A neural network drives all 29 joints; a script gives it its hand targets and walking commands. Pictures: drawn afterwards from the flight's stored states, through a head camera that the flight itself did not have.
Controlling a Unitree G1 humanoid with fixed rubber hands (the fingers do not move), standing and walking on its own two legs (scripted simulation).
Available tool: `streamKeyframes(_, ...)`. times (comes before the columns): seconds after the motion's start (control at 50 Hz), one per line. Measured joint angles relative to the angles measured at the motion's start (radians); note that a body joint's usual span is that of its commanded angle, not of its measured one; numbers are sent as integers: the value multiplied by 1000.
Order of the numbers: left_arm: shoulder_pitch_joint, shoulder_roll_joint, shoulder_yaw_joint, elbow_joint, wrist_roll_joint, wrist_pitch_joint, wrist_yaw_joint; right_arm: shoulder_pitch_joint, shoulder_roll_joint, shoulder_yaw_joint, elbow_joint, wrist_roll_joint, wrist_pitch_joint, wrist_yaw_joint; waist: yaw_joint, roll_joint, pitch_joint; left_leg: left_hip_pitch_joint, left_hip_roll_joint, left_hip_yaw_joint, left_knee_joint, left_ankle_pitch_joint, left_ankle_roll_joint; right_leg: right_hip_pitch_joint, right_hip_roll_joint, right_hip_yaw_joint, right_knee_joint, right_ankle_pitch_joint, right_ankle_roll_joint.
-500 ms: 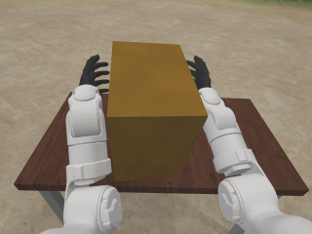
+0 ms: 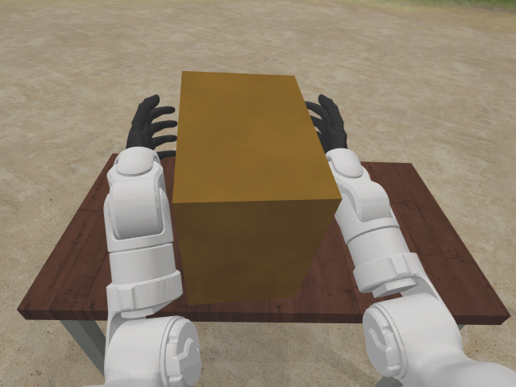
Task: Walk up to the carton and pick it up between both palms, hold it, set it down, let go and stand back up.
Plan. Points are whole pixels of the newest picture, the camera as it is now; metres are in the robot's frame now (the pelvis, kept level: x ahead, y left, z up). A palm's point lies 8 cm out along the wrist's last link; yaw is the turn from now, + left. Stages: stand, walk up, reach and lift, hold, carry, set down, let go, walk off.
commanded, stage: hold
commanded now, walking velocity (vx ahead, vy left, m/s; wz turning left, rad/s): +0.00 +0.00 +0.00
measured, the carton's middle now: (241, 190) +0.36 +0.00 +0.17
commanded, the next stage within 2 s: none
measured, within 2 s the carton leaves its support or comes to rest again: neither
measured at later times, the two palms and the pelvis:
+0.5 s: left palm (143, 152) +0.36 +0.13 +0.24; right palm (330, 149) +0.37 -0.13 +0.23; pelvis +0.00 +0.00 +0.00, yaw +0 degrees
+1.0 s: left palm (141, 150) +0.36 +0.13 +0.24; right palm (330, 146) +0.37 -0.13 +0.23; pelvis +0.00 +0.00 +0.00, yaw +0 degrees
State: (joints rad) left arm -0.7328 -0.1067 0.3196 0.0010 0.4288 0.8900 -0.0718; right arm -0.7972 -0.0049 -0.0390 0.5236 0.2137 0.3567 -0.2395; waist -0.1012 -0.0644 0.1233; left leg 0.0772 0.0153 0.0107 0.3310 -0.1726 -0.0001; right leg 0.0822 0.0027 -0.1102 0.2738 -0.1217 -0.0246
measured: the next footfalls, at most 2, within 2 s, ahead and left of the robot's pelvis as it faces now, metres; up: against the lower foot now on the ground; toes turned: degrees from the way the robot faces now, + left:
none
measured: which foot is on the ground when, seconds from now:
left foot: down 0.00-1.00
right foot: down 0.00-1.00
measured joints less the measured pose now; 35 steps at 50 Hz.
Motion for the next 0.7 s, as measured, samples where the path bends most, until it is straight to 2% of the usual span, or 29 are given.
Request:
streamKeyframes(0.2, -13, 3, 2, 20, 5, -2, -2, -9, 6, -18, 11, -15, 3, 7, 8, -1, -6, -11, -3, 4, -2, 5, 3, -15, -3, 5, 6, 1, 1)
streamKeyframes(0.7, -9, 3, 2, 17, 5, -4, -4, -7, 1, -7, 10, -6, 1, 5, 0, 1, -5, -9, -2, 1, 0, 6, 1, -9, 1, 6, 5, 0, -1)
